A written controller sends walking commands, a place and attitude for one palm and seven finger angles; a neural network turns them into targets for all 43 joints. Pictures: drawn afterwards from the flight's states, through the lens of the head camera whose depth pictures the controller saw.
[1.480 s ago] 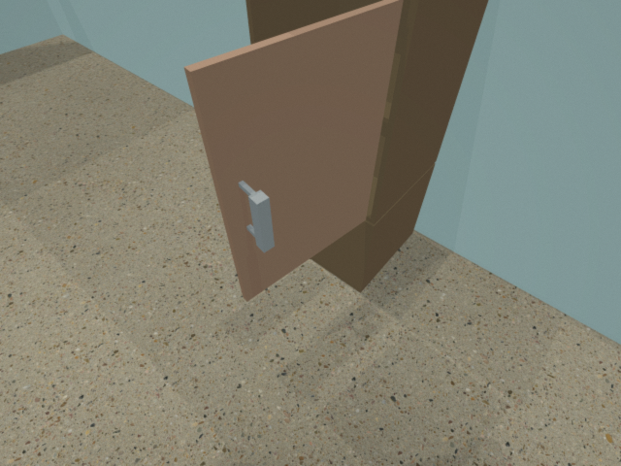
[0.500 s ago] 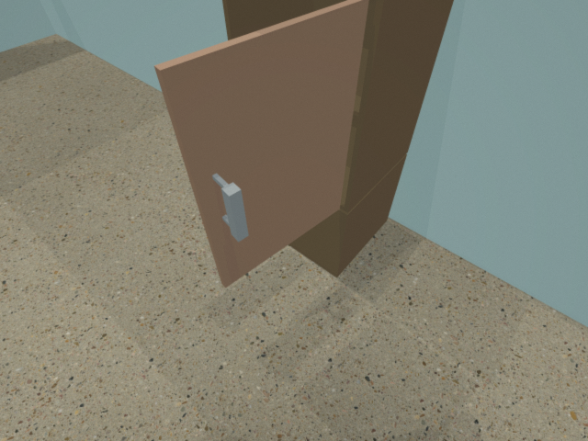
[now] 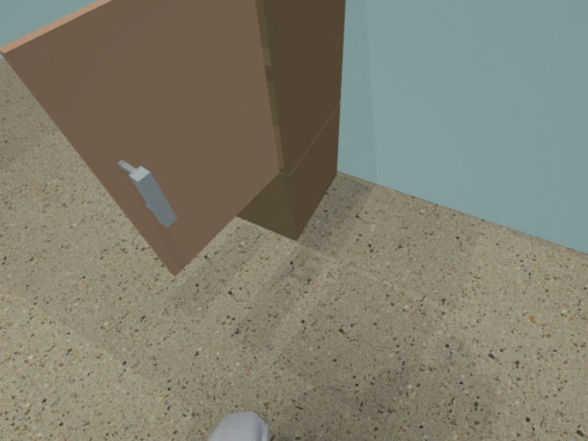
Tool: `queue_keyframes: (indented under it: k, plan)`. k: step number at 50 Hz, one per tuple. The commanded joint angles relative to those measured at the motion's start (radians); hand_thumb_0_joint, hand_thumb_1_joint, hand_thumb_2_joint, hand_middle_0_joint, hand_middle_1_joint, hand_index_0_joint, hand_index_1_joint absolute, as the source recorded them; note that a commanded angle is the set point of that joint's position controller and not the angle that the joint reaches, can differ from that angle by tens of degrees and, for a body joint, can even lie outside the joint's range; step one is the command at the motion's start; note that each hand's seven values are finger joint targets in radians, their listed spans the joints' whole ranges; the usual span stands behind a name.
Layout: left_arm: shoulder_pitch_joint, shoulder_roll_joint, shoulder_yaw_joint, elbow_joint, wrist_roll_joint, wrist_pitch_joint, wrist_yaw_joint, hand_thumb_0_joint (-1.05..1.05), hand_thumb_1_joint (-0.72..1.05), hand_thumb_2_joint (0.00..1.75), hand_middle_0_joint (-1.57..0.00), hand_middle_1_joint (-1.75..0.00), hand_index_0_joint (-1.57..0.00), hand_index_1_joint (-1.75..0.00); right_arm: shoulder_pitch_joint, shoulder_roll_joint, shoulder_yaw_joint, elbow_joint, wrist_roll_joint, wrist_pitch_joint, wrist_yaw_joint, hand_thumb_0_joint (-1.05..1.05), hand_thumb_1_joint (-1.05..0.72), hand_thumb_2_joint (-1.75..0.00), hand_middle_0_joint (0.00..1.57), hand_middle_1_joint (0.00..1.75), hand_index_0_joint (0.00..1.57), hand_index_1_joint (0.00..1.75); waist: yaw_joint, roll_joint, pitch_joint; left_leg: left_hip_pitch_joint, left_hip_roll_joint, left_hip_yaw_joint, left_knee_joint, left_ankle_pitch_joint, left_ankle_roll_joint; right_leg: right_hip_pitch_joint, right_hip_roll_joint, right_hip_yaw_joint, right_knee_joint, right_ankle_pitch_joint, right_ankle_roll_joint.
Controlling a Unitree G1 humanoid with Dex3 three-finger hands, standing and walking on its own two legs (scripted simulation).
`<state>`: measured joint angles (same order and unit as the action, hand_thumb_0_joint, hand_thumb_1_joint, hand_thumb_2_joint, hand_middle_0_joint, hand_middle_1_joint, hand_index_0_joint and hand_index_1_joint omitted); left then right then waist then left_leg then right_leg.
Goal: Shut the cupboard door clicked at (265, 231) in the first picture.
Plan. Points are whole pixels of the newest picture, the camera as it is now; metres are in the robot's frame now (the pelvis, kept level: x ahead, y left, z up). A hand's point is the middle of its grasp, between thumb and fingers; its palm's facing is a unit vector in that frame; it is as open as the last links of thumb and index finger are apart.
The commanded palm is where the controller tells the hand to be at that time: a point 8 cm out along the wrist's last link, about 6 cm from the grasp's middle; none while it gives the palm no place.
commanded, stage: walk to a spot facing it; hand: left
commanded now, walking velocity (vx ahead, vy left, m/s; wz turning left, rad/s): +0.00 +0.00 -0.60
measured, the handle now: (146, 193) +0.50 +0.32 -0.02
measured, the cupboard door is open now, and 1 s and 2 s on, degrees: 81 81 81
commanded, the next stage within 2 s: none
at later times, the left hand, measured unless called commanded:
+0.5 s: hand out of the picture +0.10 +0.23 -0.17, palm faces -0.18 -0.95 -0.24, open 7.4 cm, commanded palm none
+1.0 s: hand (248, 372) +0.23 +0.11 -0.15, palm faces -0.58 -0.76 -0.28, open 7.4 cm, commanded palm none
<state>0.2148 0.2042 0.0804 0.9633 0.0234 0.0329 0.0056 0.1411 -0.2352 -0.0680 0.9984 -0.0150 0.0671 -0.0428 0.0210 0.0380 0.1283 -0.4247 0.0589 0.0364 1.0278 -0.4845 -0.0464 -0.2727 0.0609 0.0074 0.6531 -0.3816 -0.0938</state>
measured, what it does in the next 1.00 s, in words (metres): steps on the spot, turning right: left foot, then right foot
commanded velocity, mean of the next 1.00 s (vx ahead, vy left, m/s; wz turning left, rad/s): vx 0.04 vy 0.00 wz -0.60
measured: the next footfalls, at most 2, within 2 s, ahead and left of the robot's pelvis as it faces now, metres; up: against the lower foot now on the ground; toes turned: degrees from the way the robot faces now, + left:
left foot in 0.50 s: +0.10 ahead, +0.15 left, +0.00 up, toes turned -19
right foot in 0.84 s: -0.01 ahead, -0.11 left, +0.00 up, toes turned -34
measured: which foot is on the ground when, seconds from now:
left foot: up 0.00-0.48, down 0.50-0.84, up 0.86-1.00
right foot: down 0.00-0.48, up 0.50-0.82, down 0.84-1.00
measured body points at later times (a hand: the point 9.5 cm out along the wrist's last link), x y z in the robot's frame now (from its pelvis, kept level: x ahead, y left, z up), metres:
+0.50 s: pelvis +0.02 +0.04 +0.00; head +0.07 +0.04 +0.45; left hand +0.11 +0.28 -0.15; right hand +0.11 -0.24 -0.11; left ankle +0.06 +0.16 -0.73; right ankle -0.02 -0.06 -0.72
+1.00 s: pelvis +0.01 +0.01 +0.01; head +0.05 -0.03 +0.45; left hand +0.26 +0.15 -0.12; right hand -0.13 -0.24 -0.14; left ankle +0.07 +0.14 -0.66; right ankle -0.05 -0.09 -0.73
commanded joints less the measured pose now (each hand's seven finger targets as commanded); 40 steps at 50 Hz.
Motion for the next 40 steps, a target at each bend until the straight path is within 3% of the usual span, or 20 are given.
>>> queue_keyframes:
  k: [1,5,7,10,14,18,21,22,23,24,25,26,28,29,30,33,37,39,40]
  plan:
    - [0.091,0.173,0.035,-0.051,-0.004,-0.026,0.030,0.00,0.90,0.90,-0.20,-0.30,-0.20,-0.30,-0.049,-0.067,-0.012,-0.116,0.000,-0.031,0.001,0.00,-0.90,-0.90,0.20,0.30,0.20,0.30,0.016,-0.119,-0.175,-0.180,0.002,-0.083,0.138,0.067,-0.016,0.279,-0.273,0.360,-0.218,0.821,-0.081]
    - [0.130,0.176,0.036,-0.058,-0.006,-0.023,0.031,0.00,0.90,0.90,-0.20,-0.30,-0.20,-0.30,-0.087,-0.067,-0.011,-0.134,0.003,-0.019,-0.003,0.00,-0.90,-0.90,0.20,0.30,0.20,0.30,0.027,-0.145,-0.173,-0.188,-0.018,-0.092,0.114,0.110,-0.024,0.284,-0.236,0.361,-0.235,0.823,-0.038]
    - [0.135,0.177,0.038,-0.065,-0.003,-0.020,0.031,0.00,0.90,0.90,-0.20,-0.30,-0.20,-0.30,-0.100,-0.069,-0.011,-0.141,0.004,-0.020,-0.004,0.00,-0.90,-0.90,0.20,0.30,0.20,0.30,0.028,-0.158,-0.169,-0.194,-0.023,-0.094,0.091,0.113,-0.028,0.295,-0.228,0.374,-0.238,0.817,-0.032]
    - [0.146,0.179,0.040,-0.076,-0.001,-0.018,0.027,0.00,0.90,0.90,-0.20,-0.30,-0.20,-0.30,-0.138,-0.074,-0.012,-0.165,0.005,-0.020,-0.005,0.00,-0.90,-0.90,0.20,0.30,0.20,0.30,0.036,-0.147,-0.147,-0.188,-0.031,-0.104,0.074,0.110,-0.025,0.253,-0.227,0.422,-0.253,0.757,-0.043]
    - [0.148,0.193,0.044,-0.088,0.003,-0.019,0.026,0.00,0.90,0.90,-0.20,-0.30,-0.20,-0.30,-0.166,-0.066,-0.007,-0.194,0.010,-0.033,-0.003,0.00,-0.90,-0.90,0.20,0.30,0.20,0.30,0.042,-0.144,-0.164,-0.159,-0.046,-0.101,-0.027,0.082,-0.021,0.261,-0.227,0.471,-0.235,0.775,-0.087]
    - [0.116,0.208,0.050,-0.104,0.008,-0.015,0.025,0.00,0.90,0.90,-0.20,-0.30,-0.20,-0.30,-0.154,-0.058,-0.005,-0.212,0.017,-0.045,-0.001,0.00,-0.90,-0.90,0.20,0.30,0.20,0.30,0.035,-0.160,-0.175,-0.063,-0.062,-0.100,-0.178,0.062,-0.007,0.205,-0.224,0.517,-0.215,0.751,-0.109]
    - [0.053,0.206,0.049,-0.118,0.007,-0.011,0.023,0.00,0.90,0.90,-0.20,-0.30,-0.20,-0.30,-0.055,-0.061,-0.006,-0.197,0.022,-0.054,-0.003,0.00,-0.90,-0.90,0.20,0.30,0.20,0.30,-0.017,-0.153,-0.186,0.130,-0.071,-0.107,-0.417,0.154,0.004,0.079,-0.178,0.514,-0.173,0.664,-0.060]
    - [0.026,0.197,0.045,-0.128,0.001,-0.010,0.021,0.00,0.90,0.90,-0.20,-0.30,-0.20,-0.30,0.019,-0.080,-0.007,-0.178,0.021,-0.061,-0.008,0.00,-0.90,-0.90,0.20,0.30,0.20,0.30,-0.049,-0.126,-0.209,0.285,-0.049,-0.107,-0.563,0.247,0.010,-0.011,-0.140,0.474,-0.133,0.556,-0.019]
    - [0.035,0.155,0.037,-0.142,-0.009,-0.008,0.016,0.00,0.90,0.90,-0.20,-0.30,-0.20,-0.30,0.066,-0.146,-0.016,-0.170,0.009,-0.073,-0.013,0.00,-0.90,-0.90,0.20,0.30,0.20,0.30,-0.060,0.041,-0.228,0.450,0.119,-0.267,-0.696,0.271,0.067,-0.187,-0.031,0.373,-0.032,0.276,0.037]
    - [0.053,0.121,0.027,-0.160,-0.015,-0.011,-0.001,0.00,0.90,0.90,-0.20,-0.30,-0.20,-0.30,0.087,-0.235,-0.029,-0.183,-0.006,-0.076,-0.015,0.00,-0.90,-0.90,0.20,0.30,0.20,0.30,-0.047,0.289,-0.226,0.493,0.396,-0.523,-0.750,0.426,0.198,-0.327,0.061,0.162,0.211,-0.243,0.105]
    - [0.034,0.157,0.034,-0.178,0.001,-0.016,-0.012,0.00,0.90,0.90,-0.20,-0.30,-0.20,-0.30,0.086,-0.234,-0.023,-0.202,-0.011,-0.070,-0.020,0.00,-0.90,-0.90,0.20,0.30,0.20,0.30,-0.044,0.154,-0.169,0.340,0.476,-0.543,-0.738,0.462,0.278,-0.317,-0.005,0.087,0.396,-0.273,0.132]
    - [0.011,0.154,0.035,-0.167,0.013,-0.013,-0.014,0.00,0.90,0.90,-0.20,-0.30,-0.20,-0.30,0.078,-0.208,-0.013,-0.203,-0.023,-0.075,-0.018,0.00,-0.90,-0.90,0.20,0.30,0.20,0.30,-0.037,0.131,-0.147,0.301,0.427,-0.521,-0.716,0.575,0.281,-0.342,-0.016,0.086,0.504,-0.243,0.141]
    - [0.005,0.136,0.035,-0.147,0.005,-0.005,-0.027,0.00,0.90,0.90,-0.20,-0.30,-0.20,-0.30,0.054,-0.166,0.003,-0.208,-0.021,-0.073,-0.015,0.00,-0.90,-0.90,0.20,0.30,0.20,0.30,-0.009,0.136,-0.152,0.276,0.297,-0.284,-0.671,0.689,0.215,-0.327,-0.051,0.060,0.594,-0.132,0.153]
    - [0.009,0.125,0.029,-0.146,0.002,0.001,-0.035,0.00,0.90,0.90,-0.20,-0.30,-0.20,-0.30,0.044,-0.160,0.005,-0.207,-0.020,-0.075,-0.015,0.00,-0.90,-0.90,0.20,0.30,0.20,0.30,-0.002,0.160,-0.166,0.300,0.254,-0.188,-0.654,0.727,0.192,-0.323,-0.059,0.032,0.574,-0.100,0.157]
    - [-0.001,0.117,0.024,-0.147,0.000,0.006,-0.040,0.00,0.90,0.90,-0.20,-0.30,-0.20,-0.30,0.053,-0.154,0.005,-0.203,-0.018,-0.075,-0.014,0.00,-0.90,-0.90,0.20,0.30,0.20,0.30,-0.006,0.163,-0.174,0.310,0.229,-0.129,-0.642,0.748,0.178,-0.309,-0.066,0.008,0.533,-0.081,0.159]
    - [-0.066,0.100,0.014,-0.162,-0.002,0.013,-0.050,0.00,0.90,0.90,-0.20,-0.30,-0.20,-0.30,0.106,-0.170,-0.003,-0.180,-0.019,-0.072,-0.009,0.00,-0.90,-0.90,0.20,0.30,0.20,0.30,-0.031,0.166,-0.153,0.292,0.222,-0.058,-0.637,0.732,0.163,-0.240,-0.079,-0.050,0.357,-0.066,0.159]
    - [-0.117,0.103,0.004,-0.165,-0.004,0.008,-0.056,0.00,0.90,0.90,-0.20,-0.30,-0.20,-0.30,0.136,-0.205,-0.015,-0.159,-0.020,-0.065,0.002,0.00,-0.90,-0.90,0.20,0.30,0.20,0.30,-0.053,0.201,-0.139,0.253,0.257,-0.039,-0.619,0.670,0.159,-0.121,-0.064,-0.099,0.151,-0.061,0.133]
    - [-0.080,0.117,0.005,-0.149,-0.006,-0.001,-0.054,0.00,0.90,0.90,-0.20,-0.30,-0.20,-0.30,0.127,-0.218,-0.020,-0.157,-0.017,-0.062,0.005,0.00,-0.90,-0.90,0.20,0.30,0.20,0.30,-0.027,0.175,-0.160,0.240,0.254,-0.015,-0.537,0.657,0.122,-0.004,-0.053,-0.108,-0.023,0.030,0.112]
    - [-0.015,0.140,0.012,-0.130,-0.005,-0.007,-0.050,0.00,0.90,0.90,-0.20,-0.30,-0.20,-0.30,0.114,-0.218,-0.024,-0.162,-0.011,-0.060,0.009,0.00,-0.90,-0.90,0.20,0.30,0.20,0.30,0.007,0.123,-0.190,0.191,0.226,0.024,-0.437,0.593,0.079,0.126,-0.056,-0.106,-0.159,0.166,0.097]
